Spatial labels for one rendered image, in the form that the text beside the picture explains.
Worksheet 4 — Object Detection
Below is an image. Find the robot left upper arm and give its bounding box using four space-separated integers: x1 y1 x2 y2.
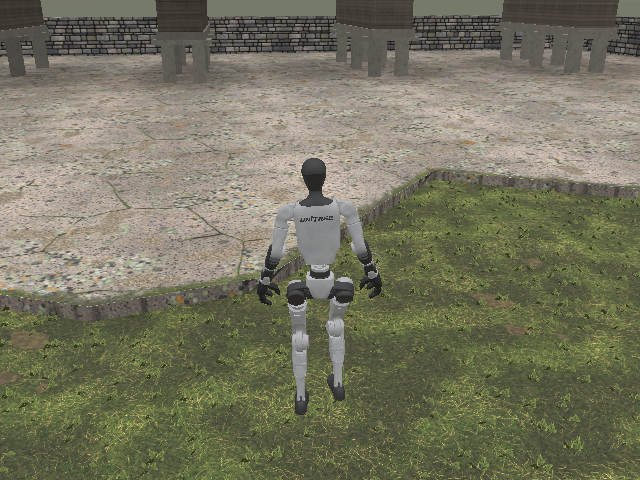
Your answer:
270 203 295 259

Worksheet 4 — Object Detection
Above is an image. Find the left robot forearm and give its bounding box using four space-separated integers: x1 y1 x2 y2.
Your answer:
259 244 280 285

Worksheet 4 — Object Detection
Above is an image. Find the right robot hand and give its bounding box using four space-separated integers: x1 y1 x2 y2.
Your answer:
359 273 382 299

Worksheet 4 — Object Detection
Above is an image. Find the right robot forearm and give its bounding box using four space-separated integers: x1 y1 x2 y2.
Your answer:
357 239 378 279

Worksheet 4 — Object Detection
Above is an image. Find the robot right foot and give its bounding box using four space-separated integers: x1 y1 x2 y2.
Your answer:
327 374 345 401

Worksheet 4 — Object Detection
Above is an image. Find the left robot hand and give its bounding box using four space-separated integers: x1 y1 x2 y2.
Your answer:
257 281 280 306

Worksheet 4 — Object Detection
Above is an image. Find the left robot thigh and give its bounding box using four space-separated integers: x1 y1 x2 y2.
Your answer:
286 280 309 352

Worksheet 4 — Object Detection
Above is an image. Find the robot right upper arm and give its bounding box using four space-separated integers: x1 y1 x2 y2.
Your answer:
337 200 367 255

